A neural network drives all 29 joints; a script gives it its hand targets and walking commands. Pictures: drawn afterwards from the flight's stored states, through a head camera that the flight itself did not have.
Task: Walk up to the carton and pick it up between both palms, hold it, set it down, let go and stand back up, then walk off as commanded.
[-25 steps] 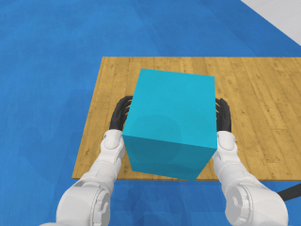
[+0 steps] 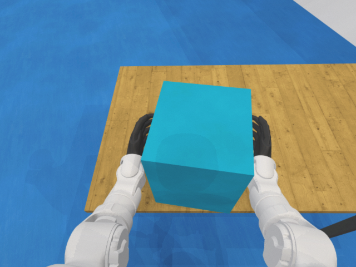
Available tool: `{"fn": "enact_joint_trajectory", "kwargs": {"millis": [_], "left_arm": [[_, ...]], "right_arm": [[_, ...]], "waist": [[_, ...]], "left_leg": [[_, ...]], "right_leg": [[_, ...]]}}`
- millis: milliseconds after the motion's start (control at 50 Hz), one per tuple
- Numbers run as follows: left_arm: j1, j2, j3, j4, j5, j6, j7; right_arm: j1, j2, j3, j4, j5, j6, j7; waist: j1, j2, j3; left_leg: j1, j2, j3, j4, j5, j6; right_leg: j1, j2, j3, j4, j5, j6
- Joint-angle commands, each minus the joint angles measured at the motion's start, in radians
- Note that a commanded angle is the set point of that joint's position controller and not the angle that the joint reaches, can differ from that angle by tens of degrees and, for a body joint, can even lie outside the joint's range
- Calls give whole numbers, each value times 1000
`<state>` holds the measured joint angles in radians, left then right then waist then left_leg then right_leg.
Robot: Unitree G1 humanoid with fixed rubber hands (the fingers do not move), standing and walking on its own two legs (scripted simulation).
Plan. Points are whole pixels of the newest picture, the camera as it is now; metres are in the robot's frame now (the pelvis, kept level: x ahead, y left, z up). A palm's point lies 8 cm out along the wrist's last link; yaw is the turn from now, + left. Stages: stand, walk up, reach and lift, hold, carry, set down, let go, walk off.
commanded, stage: reach and lift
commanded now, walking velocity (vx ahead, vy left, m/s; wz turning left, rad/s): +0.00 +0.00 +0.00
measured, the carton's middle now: (198, 151) +0.38 -0.01 -0.01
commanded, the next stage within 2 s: none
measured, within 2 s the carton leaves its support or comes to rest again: leaves its support in 0.50 s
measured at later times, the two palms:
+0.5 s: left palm (137, 151) +0.36 +0.14 +0.02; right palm (262, 153) +0.37 -0.15 +0.02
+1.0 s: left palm (140, 151) +0.35 +0.13 +0.04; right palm (272, 151) +0.36 -0.17 +0.04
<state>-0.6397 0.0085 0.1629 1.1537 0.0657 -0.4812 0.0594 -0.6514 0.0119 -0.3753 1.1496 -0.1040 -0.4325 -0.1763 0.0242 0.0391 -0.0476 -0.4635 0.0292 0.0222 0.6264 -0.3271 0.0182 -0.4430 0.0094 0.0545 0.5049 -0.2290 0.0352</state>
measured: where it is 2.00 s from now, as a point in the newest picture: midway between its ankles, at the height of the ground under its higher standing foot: outside the picture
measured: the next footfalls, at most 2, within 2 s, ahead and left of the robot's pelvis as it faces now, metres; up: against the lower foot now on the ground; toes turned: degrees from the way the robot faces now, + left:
none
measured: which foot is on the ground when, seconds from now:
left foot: down 0.00-1.00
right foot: down 0.00-1.00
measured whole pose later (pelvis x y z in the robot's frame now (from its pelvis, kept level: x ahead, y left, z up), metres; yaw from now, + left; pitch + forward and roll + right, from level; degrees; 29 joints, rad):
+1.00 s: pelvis -0.02 -0.02 +0.00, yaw +0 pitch +10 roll -1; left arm -0.59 0.01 0.11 1.11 0.03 -0.49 0.10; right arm -0.60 0.02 -0.32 1.06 -0.11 -0.40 -0.19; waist 0.02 0.01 -0.12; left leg -0.46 0.03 0.02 0.56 -0.26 0.00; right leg -0.46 0.01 0.05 0.48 -0.19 0.04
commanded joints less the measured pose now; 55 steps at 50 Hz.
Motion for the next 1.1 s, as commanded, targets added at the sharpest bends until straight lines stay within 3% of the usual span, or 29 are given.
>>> {"fn": "enact_joint_trajectory", "kwargs": {"millis": [0,100,180,220,240,300,340,360,400,440,460,500,520,540,560,620,760,880,940,1040,1080], "left_arm": [[-417,-634,-200,-57,137,-40,-68],[-426,-646,-204,-35,137,-40,-67],[-460,-695,-265,-112,121,-59,-52],[-461,-689,-271,-125,120,-71,-47],[-471,-704,-291,-144,112,-80,-46],[-495,-708,-305,-170,106,-101,-37],[-523,-700,-313,-192,112,-107,-33],[-513,-708,-312,-198,112,-109,-30],[-534,-719,-323,-212,113,-112,-25],[-513,-708,-320,-205,120,-116,-22],[-532,-707,-336,-217,114,-119,-23],[-558,-716,-366,-254,92,-127,-18],[-556,-700,-361,-248,96,-127,-18],[-541,-701,-354,-222,97,-128,-20],[-555,-693,-351,-218,91,-126,-21],[-616,-710,-388,-256,65,-130,-18],[-651,-705,-418,-280,13,-109,-20],[-722,-724,-453,-321,-18,-70,-20],[-719,-728,-461,-344,-31,-40,-23],[-737,-754,-515,-418,-53,34,-20],[-734,-763,-522,-460,-58,73,-21]], "right_arm": [[-377,626,313,-82,-264,-17,170],[-402,638,321,-94,-259,-20,167],[-388,663,365,-103,-247,-44,162],[-404,663,387,-119,-245,-67,160],[-410,663,385,-133,-254,-81,157],[-432,666,414,-140,-248,-109,154],[-427,660,408,-108,-266,-120,150],[-431,659,417,-127,-265,-131,151],[-454,652,408,-122,-265,-144,150],[-445,653,421,-117,-266,-149,149],[-449,658,420,-119,-268,-152,146],[-462,651,431,-129,-265,-162,149],[-471,654,449,-149,-260,-166,147],[-465,648,431,-134,-266,-163,147],[-492,648,434,-160,-270,-165,144],[-517,673,470,-195,-260,-161,147],[-530,712,548,-224,-217,-113,148],[-553,729,587,-255,-181,-46,148],[-556,747,633,-276,-138,-9,143],[-559,756,700,-340,-51,64,134],[-559,775,732,-386,-8,104,126]], "waist": [[-73,-28,-553],[-70,-36,-565],[-82,-2,-641],[-65,-5,-672],[-82,-13,-699],[-67,-7,-694],[-81,-12,-681],[-71,-12,-709],[-79,-3,-698],[-59,-5,-707],[-77,-12,-716],[-75,-4,-759],[-55,-5,-764],[-69,-19,-745],[-61,-35,-745],[-69,-27,-798],[-47,-38,-801],[-61,-36,-777],[-46,-52,-782],[-62,-18,-783],[-49,-29,-778]], "left_leg": [[202,0,-14,-77,610,-103],[188,-3,-16,-70,606,-102],[235,4,-29,-53,701,-118],[237,4,-24,-43,732,-118],[252,6,-27,-42,747,-122],[264,9,-26,-40,787,-129],[264,10,-27,-46,794,-134],[269,9,-26,-42,801,-131],[278,12,-29,-58,788,-137],[265,8,-22,-65,755,-129],[268,6,-24,-65,768,-129],[269,6,-23,-65,748,-129],[261,2,-19,-73,724,-123],[243,-1,-16,-80,698,-120],[225,-4,-7,-90,662,-114],[217,-10,-6,-90,627,-109],[166,-20,4,-111,531,-88],[163,-25,-2,-141,455,-81],[162,-31,-4,-135,472,-73],[239,-27,-35,-124,542,-88],[248,-29,-40,-128,541,-81]], "right_leg": [[133,59,-140,-66,328,-54],[134,60,-138,-63,338,-50],[135,69,-144,-58,389,-54],[136,70,-142,-57,408,-49],[131,76,-152,-60,421,-47],[138,78,-147,-66,432,-51],[139,79,-152,-73,427,-48],[144,78,-148,-73,438,-48],[140,79,-152,-81,421,-51],[140,75,-147,-86,407,-52],[155,76,-148,-84,430,-47],[135,78,-150,-83,416,-47],[139,74,-146,-90,411,-48],[151,72,-144,-94,404,-44],[154,70,-141,-93,388,-41],[157,70,-139,-86,388,-40],[174,59,-121,-77,355,-32],[192,53,-112,-81,308,-29],[216,57,-107,-76,332,-26],[221,70,-101,-80,367,-30],[248,71,-94,-90,367,-34]]}}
